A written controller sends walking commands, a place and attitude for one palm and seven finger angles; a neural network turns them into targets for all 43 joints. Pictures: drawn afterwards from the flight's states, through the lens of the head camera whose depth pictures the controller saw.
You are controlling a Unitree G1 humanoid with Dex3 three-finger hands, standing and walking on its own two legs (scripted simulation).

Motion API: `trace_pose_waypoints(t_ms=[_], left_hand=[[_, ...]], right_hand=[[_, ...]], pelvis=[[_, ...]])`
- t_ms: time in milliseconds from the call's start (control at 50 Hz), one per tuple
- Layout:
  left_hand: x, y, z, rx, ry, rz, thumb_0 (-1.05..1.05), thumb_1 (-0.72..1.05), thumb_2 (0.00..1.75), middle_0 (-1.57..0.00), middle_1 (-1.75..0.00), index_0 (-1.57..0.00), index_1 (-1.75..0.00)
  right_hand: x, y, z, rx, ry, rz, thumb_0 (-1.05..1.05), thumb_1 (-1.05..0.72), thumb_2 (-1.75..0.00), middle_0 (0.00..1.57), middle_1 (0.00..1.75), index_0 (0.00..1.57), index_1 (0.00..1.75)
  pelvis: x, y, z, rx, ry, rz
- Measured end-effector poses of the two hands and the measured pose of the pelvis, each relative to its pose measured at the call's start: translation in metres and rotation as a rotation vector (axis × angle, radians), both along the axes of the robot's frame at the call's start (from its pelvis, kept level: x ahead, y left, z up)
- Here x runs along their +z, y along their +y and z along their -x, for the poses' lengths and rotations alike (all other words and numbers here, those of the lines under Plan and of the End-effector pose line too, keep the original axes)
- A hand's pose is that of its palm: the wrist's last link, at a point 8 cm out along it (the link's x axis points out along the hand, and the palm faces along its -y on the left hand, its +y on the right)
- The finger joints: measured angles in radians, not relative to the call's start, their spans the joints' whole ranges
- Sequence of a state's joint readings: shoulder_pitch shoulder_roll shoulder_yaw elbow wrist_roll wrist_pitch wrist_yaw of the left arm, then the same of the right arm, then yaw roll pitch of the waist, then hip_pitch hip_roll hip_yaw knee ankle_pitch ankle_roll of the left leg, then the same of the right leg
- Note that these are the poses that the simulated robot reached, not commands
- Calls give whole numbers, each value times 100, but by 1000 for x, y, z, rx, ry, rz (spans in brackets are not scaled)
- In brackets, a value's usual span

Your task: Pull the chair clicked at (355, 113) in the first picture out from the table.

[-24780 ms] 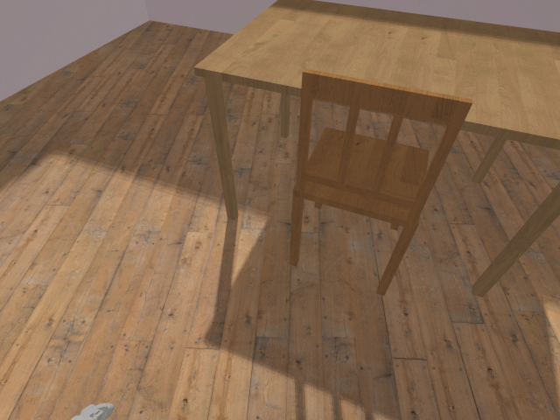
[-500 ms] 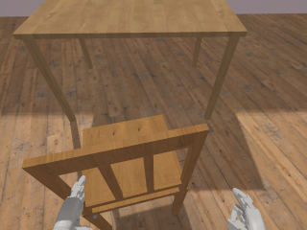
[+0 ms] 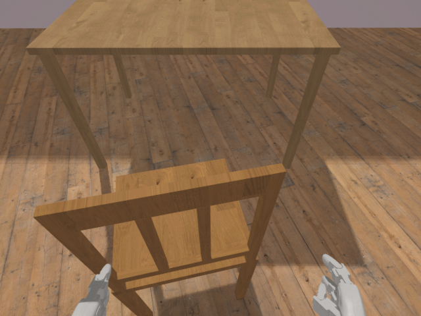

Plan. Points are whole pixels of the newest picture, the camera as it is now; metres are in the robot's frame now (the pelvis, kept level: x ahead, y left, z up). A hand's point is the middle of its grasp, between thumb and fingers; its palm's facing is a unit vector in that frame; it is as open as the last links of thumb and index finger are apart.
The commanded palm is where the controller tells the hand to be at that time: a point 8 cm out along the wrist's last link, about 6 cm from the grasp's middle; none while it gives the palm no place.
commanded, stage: draw the hand back to the body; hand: left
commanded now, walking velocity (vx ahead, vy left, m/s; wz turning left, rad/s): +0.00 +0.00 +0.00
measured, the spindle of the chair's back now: (154, 244) +0.28 +0.14 -0.05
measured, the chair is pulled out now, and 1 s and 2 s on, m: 0.61 0.61 0.60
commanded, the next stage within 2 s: step back with the hand held close in 1.56 s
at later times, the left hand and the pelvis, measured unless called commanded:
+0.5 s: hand (99, 300) +0.15 +0.18 +0.06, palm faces -0.02 -1.00 -0.09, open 17.1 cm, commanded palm +0.12 +0.25 +0.10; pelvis +0.00 +0.00 +0.00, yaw +0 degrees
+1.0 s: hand (64, 284) +0.17 +0.23 +0.07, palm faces +0.14 -0.86 -0.49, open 10.4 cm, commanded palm +0.16 +0.29 +0.20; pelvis +0.04 -0.01 +0.05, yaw +0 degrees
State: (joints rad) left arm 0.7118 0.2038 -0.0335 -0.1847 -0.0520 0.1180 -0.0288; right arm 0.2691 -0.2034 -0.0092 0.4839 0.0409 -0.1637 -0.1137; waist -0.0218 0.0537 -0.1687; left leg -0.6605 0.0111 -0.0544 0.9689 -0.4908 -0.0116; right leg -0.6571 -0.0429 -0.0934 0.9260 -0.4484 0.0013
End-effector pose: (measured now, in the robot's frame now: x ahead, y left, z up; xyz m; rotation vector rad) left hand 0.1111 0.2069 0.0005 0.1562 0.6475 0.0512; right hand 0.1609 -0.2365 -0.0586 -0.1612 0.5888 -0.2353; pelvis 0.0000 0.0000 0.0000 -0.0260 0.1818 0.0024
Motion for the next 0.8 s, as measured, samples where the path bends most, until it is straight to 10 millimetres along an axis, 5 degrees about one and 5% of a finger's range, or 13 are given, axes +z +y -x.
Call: trace_pose_waypoints(t_ms=[180,300,500,640,800], left_hand=[[43,7,-17,46,-383,63,-2,-54,21,0,0,0,0],[54,11,-24,-34,-528,68,-2,-55,21,-1,0,0,0],[66,22,-22,-69,-429,75,-2,-52,22,-3,-2,-7,-3],[86,28,-24,-52,-258,-201,-2,-36,30,-15,-10,-14,-8],[100,46,-29,32,-175,-305,-1,-9,43,-11,-11,-32,-19]], right_hand=[[-14,4,-2,23,-1,-2,1,-90,-90,20,30,20,30],[-27,8,0,28,16,-44,1,-90,-90,20,30,20,30],[-12,8,-4,-6,-18,-57,2,-90,-90,20,30,20,30],[12,11,-16,7,-12,-23,2,-90,-90,20,29,20,30],[26,16,-33,54,-6,-20,1,-90,-90,20,29,20,30]], pelvis=[[-10,-2,5,3,17,9],[-16,-3,9,-6,27,8],[-3,-4,2,-6,-27,11],[19,-5,-10,-11,-108,6],[36,-7,-21,-14,-174,-3]])
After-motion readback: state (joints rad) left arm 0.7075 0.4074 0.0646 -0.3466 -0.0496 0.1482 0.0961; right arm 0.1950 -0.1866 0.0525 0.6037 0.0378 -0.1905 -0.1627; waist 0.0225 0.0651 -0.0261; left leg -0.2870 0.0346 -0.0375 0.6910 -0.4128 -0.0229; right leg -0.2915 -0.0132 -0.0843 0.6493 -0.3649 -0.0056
